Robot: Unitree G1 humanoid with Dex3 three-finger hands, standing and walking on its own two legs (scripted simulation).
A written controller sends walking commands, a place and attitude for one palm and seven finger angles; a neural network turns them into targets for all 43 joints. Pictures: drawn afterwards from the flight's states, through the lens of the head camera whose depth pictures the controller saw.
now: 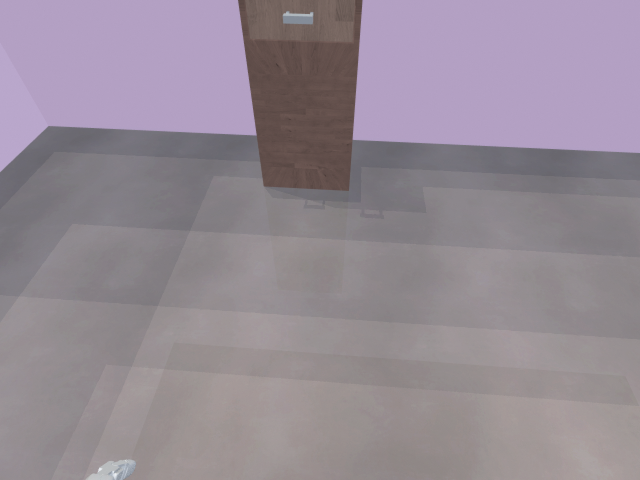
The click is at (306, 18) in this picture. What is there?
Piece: drawer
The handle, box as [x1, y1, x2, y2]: [283, 11, 312, 23]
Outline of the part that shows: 283,14 284,23 312,23 312,12 310,12 309,14 290,14 287,11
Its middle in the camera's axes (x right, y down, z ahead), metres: -0.08 -0.76 +1.32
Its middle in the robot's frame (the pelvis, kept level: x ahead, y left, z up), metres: +1.50 +0.15 +0.02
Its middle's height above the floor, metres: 0.79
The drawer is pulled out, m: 0.00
